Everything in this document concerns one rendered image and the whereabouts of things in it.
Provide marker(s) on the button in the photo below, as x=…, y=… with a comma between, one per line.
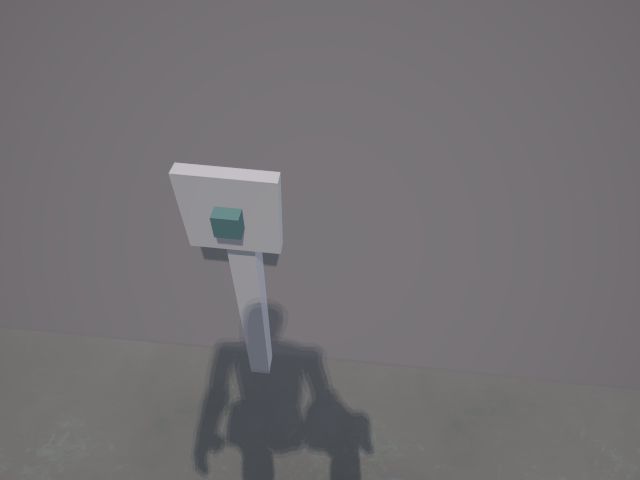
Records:
x=227, y=223

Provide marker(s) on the panel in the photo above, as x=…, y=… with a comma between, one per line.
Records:
x=198, y=188

